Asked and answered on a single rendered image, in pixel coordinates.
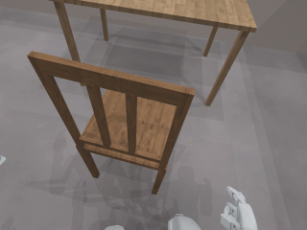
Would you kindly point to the chair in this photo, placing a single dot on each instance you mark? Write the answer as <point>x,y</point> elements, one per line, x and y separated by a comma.
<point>137,121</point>

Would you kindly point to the robot right thigh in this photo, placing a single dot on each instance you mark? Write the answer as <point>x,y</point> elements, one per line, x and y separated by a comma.
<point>182,223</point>

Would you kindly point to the robot right hand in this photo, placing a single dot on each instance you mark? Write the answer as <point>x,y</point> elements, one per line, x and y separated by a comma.
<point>239,218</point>

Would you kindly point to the table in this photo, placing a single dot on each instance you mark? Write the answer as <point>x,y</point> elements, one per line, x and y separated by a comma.
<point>228,14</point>

